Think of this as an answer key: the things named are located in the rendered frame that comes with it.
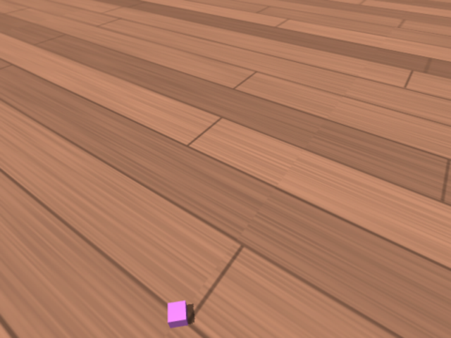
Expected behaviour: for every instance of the cube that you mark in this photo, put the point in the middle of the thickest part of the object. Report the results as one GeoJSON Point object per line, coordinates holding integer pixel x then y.
{"type": "Point", "coordinates": [177, 314]}

